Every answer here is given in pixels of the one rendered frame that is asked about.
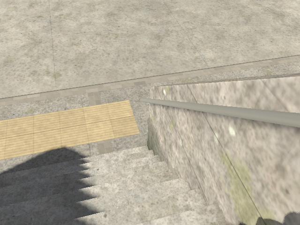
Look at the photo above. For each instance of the stairs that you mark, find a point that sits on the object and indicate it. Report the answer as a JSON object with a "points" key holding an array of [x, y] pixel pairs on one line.
{"points": [[127, 187]]}

